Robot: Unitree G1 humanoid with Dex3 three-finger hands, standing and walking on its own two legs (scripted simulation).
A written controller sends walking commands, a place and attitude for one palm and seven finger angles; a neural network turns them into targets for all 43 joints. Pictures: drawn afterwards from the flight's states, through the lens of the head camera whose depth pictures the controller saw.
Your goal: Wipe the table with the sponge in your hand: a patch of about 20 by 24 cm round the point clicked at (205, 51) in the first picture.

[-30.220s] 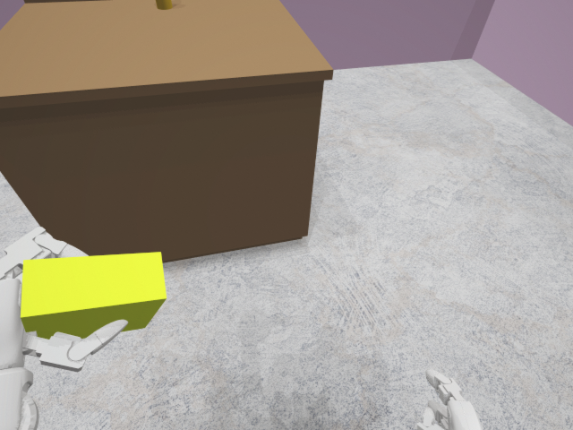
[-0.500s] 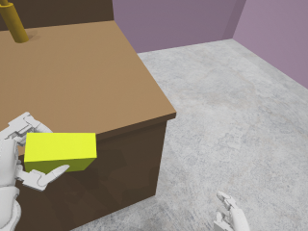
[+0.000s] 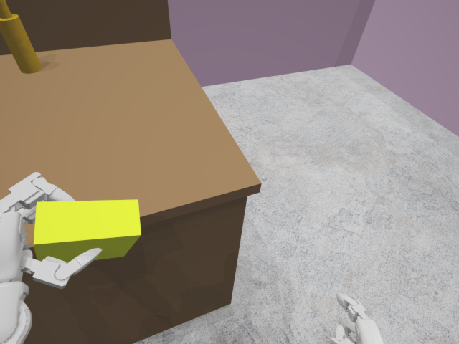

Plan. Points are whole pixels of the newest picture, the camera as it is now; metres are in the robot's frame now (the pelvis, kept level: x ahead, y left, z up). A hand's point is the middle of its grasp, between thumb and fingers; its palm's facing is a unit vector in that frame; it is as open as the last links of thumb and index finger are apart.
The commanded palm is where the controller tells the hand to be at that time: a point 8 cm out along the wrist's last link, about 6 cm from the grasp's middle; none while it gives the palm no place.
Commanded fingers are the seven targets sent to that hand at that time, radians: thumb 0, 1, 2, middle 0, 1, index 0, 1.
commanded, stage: shuffle to correct the standing spot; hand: left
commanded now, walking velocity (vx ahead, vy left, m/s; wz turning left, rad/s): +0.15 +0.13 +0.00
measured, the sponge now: (102, 232) +0.23 +0.21 +0.12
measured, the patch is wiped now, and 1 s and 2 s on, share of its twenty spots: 0.05 0.05 0.05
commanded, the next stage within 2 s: come to a stop and stand still in 1.02 s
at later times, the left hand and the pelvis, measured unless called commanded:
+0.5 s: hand (73, 206) +0.25 +0.25 +0.15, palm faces +0.35 -0.84 -0.42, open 9.9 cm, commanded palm +0.21 +0.29 +0.17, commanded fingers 0.00 0.10 1.30 -1.20 -1.60 -1.20 -1.60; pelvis +0.05 +0.01 -0.02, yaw +1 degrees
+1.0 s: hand (44, 191) +0.26 +0.29 +0.17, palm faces +0.44 -0.80 -0.40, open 10.0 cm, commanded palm +0.21 +0.33 +0.17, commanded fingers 0.00 0.10 1.30 -1.20 -1.60 -1.20 -1.60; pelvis +0.06 +0.05 -0.02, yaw +2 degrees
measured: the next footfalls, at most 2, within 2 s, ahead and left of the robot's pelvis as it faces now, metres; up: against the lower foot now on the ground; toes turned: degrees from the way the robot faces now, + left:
left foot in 0.70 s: +0.14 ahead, +0.15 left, +0.00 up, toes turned +4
right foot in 0.90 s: +0.14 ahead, -0.01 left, +0.00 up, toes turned +0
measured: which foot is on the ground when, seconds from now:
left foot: down 0.00-0.52, up 0.54-0.68, down 0.70-0.90, up 0.92-1.00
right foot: down 0.00-0.72, up 0.74-0.88, down 0.90-1.00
